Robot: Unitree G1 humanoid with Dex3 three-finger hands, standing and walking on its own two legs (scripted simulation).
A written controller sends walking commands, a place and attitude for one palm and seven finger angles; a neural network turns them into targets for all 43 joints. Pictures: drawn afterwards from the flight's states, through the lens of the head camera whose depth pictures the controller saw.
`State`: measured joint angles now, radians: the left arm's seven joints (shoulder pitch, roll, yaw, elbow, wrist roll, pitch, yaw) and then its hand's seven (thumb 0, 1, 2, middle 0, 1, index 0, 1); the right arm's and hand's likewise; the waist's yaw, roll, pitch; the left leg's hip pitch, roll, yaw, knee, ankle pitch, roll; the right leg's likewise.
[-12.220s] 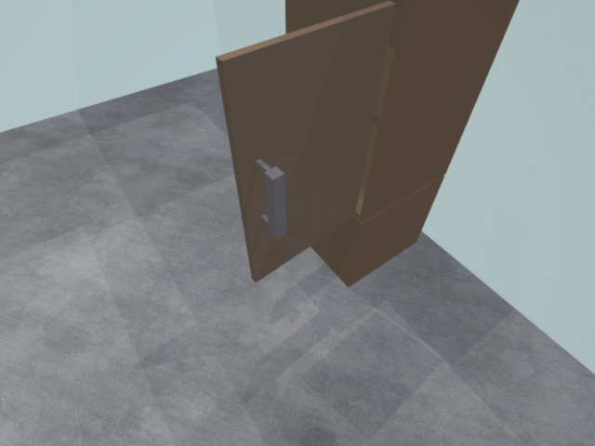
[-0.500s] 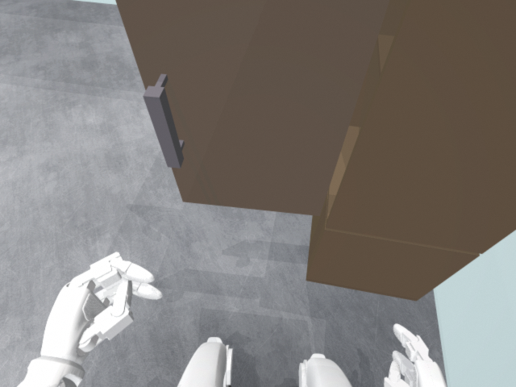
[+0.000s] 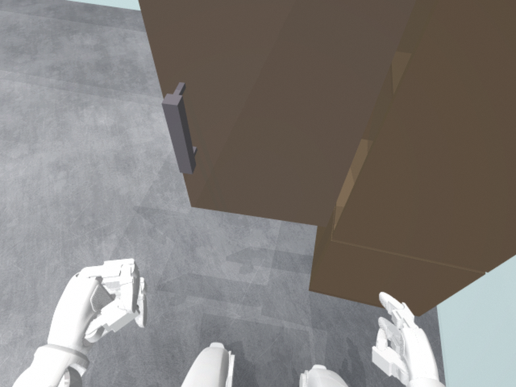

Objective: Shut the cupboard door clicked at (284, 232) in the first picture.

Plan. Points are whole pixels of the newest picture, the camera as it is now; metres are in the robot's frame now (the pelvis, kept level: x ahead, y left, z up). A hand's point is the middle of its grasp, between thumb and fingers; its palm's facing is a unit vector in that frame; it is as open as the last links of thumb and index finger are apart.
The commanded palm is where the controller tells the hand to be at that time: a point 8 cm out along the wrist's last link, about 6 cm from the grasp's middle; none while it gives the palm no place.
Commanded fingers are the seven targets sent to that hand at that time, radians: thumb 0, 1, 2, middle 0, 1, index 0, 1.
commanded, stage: raise the hand and make a fist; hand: left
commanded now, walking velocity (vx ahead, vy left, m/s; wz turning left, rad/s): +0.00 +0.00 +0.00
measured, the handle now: (184, 130) +0.54 +0.19 +0.06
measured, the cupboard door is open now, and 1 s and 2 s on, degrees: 94 94 94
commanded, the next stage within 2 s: bring the fist close to the handle in 0.54 s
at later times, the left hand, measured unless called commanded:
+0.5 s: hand (143, 301) +0.22 +0.17 +0.07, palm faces -0.10 -0.99 -0.04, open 3.1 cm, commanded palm +0.20 +0.23 +0.07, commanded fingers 0.00 0.90 0.90 -1.30 -1.50 -1.30 -1.50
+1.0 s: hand (156, 249) +0.29 +0.18 +0.07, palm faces -0.12 -0.99 -0.02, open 3.1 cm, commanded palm +0.28 +0.23 +0.07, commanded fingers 0.00 0.90 0.90 -1.30 -1.50 -1.30 -1.50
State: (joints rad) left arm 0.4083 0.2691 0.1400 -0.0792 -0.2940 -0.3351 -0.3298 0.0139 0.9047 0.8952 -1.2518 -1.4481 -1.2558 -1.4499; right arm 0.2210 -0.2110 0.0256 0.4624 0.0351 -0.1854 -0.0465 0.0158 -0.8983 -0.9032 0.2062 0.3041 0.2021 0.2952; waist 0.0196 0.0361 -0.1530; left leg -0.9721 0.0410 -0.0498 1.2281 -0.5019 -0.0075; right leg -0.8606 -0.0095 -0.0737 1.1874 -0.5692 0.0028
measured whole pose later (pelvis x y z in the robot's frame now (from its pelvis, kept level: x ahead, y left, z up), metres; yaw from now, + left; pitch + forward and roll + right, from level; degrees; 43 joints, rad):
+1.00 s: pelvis -0.01 -0.01 +0.00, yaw +0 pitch +14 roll -2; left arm 0.03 0.29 0.17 0.20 -0.30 -0.29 -0.34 0.01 0.90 0.90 -1.30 -1.50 -1.30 -1.50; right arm 0.24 -0.25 0.03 0.54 0.05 -0.17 -0.06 0.02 -0.90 -0.90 0.21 0.30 0.20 0.30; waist -0.01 0.04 -0.14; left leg -0.98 0.04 -0.04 1.20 -0.48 -0.01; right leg -0.88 -0.01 -0.06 1.18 -0.55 0.00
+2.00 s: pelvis +0.00 +0.00 +0.00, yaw -2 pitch +19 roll -2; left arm -0.57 0.38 0.33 0.90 -0.21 -0.41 -0.35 0.01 0.91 0.90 -1.29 -1.50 -1.30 -1.50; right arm 0.32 -0.26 0.01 0.63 0.04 -0.03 -0.02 0.01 -0.90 -0.90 0.20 0.30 0.20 0.29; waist -0.08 0.02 -0.13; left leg -1.04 0.06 -0.01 1.18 -0.47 -0.01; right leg -0.97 0.00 -0.03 1.17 -0.54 0.00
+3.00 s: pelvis -0.02 +0.00 -0.02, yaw -3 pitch +25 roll -5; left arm -1.07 0.60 0.27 1.25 -0.12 -0.32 -0.44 0.02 0.92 0.92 -1.29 -1.50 -1.33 -1.50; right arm 0.35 -0.28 0.04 0.69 0.03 -0.08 -0.02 0.01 -0.90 -0.90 0.21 0.30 0.20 0.29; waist -0.18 0.03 -0.12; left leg -1.28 0.06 -0.05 1.30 -0.47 0.00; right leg -1.17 0.02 -0.07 1.25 -0.52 0.00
